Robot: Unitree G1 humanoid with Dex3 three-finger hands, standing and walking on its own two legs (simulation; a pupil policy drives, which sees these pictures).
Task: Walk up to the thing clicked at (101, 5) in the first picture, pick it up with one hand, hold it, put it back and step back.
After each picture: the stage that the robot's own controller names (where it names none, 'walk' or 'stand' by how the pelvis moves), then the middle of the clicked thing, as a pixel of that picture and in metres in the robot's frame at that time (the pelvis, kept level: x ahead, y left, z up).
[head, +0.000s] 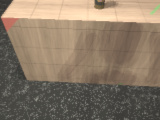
stand; out of the picture +1.06 -0.11 +0.05
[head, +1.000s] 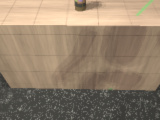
rise first; out of the picture +0.95 +0.07 +0.07
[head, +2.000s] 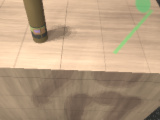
walk; (36, 16) +0.60 +0.24 +0.07
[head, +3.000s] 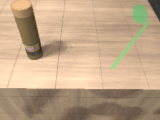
stand; (29, 33) +0.54 +0.23 +0.06
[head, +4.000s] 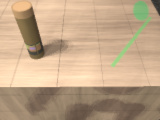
stand; (30, 33) +0.56 +0.22 +0.05
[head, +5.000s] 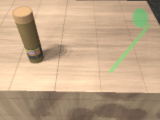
stand; (30, 38) +0.55 +0.23 +0.05
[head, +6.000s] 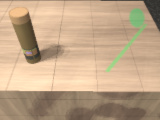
stand; (27, 38) +0.55 +0.25 +0.05
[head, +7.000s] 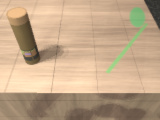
stand; (25, 39) +0.54 +0.25 +0.05
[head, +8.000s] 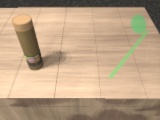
rise first; (29, 45) +0.53 +0.25 +0.05
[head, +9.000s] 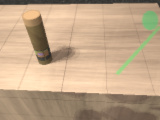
go down; (39, 40) +0.55 +0.24 +0.05
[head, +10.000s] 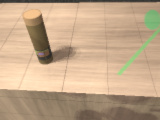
go down; (39, 39) +0.54 +0.24 +0.05
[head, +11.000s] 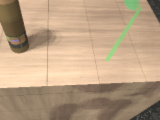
go down; (12, 22) +0.53 +0.22 +0.08
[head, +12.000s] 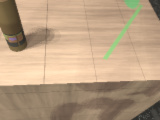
approach; (9, 20) +0.54 +0.22 +0.09
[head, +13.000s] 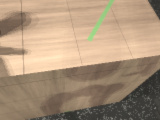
close in; out of the picture +0.56 +0.25 +0.12
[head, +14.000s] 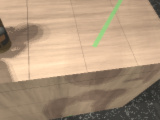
lift; out of the picture +0.51 +0.23 +0.12
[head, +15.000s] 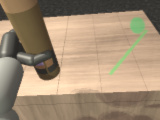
lift; (35, 40) +0.32 +0.13 +0.27
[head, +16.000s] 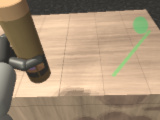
hold; (27, 45) +0.33 +0.16 +0.24
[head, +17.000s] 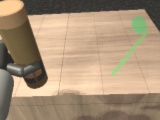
hold; (25, 51) +0.32 +0.16 +0.23
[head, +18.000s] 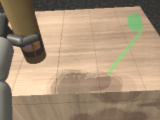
crouch; (24, 24) +0.40 +0.16 +0.26
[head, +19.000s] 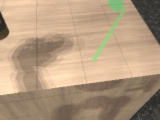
lower; out of the picture +0.50 +0.23 +0.24
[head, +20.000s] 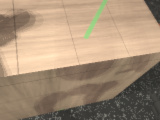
lower; out of the picture +0.53 +0.23 +0.13
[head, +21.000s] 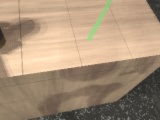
lower; out of the picture +0.51 +0.22 +0.12
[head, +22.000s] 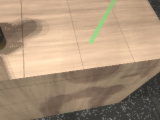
lower; out of the picture +0.51 +0.23 +0.12
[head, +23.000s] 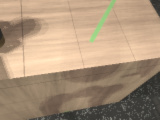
lower; out of the picture +0.51 +0.23 +0.12
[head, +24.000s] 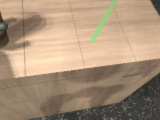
open; out of the picture +0.52 +0.22 +0.13
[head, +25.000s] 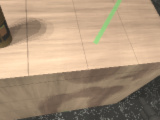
sink last; out of the picture +0.50 +0.22 +0.12
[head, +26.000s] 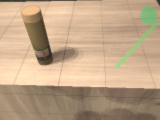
sink last; (39, 38) +0.52 +0.22 +0.09
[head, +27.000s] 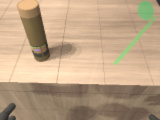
stand; (36, 34) +0.52 +0.21 +0.09
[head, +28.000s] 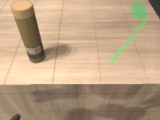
stand; (30, 35) +0.52 +0.21 +0.09
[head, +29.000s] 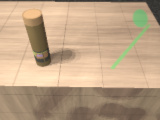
stand; (38, 40) +0.53 +0.20 +0.06
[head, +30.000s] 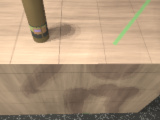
walk; (35, 13) +0.57 +0.18 +0.08
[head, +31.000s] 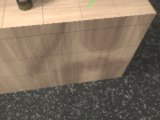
walk; out of the picture +0.77 +0.30 +0.07
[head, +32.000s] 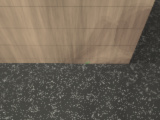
stand; out of the picture +1.13 +0.22 +0.07
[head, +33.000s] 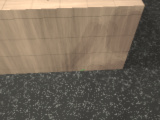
stand; out of the picture +1.11 +0.25 +0.05
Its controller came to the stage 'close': yes
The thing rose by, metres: 0.20
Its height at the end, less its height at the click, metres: +0.00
